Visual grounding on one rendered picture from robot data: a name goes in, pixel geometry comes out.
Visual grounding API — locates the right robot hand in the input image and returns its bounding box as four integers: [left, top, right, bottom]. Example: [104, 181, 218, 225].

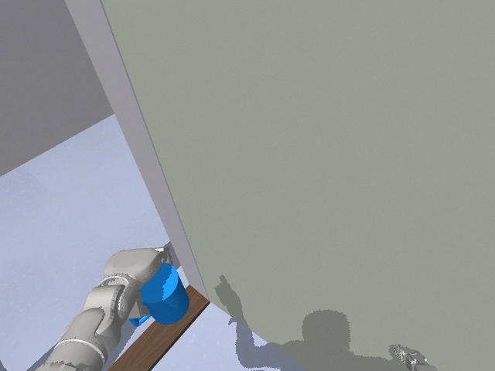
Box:
[393, 345, 438, 371]

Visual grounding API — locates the mug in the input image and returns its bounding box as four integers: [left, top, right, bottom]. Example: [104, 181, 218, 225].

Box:
[129, 263, 189, 327]

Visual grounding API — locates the left robot hand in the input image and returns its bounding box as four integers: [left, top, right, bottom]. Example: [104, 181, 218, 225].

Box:
[104, 247, 172, 319]

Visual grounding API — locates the left robot arm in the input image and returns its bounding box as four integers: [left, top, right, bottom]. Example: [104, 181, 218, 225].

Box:
[35, 274, 139, 371]

